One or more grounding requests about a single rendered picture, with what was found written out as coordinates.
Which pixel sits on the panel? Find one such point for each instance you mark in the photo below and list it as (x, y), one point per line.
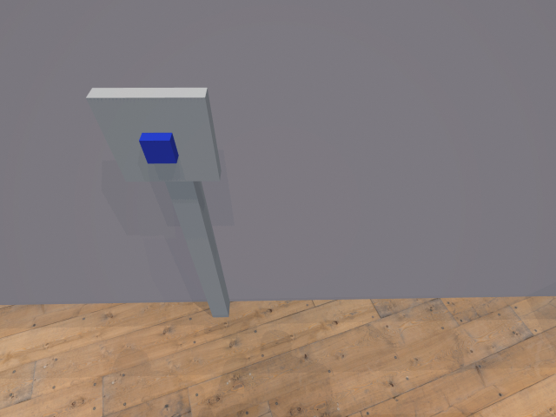
(123, 114)

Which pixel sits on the button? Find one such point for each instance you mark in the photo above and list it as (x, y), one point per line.
(159, 147)

